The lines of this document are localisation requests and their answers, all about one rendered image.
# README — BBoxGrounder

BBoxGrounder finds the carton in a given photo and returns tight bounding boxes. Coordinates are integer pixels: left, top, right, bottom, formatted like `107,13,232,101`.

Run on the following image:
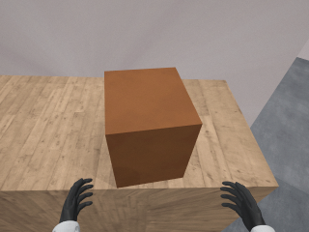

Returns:
104,67,203,189

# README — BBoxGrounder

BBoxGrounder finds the left robot hand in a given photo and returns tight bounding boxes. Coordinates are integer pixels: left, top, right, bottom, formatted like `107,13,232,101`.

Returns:
59,178,94,223

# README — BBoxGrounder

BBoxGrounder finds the right robot hand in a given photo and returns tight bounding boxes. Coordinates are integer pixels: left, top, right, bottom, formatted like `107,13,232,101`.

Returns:
220,181,266,232

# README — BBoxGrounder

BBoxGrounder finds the left robot forearm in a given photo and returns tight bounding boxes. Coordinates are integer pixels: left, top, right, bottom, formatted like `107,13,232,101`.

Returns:
52,220,80,232

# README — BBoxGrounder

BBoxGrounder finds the pedestal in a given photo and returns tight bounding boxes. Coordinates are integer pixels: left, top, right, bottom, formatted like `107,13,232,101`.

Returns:
0,74,279,232

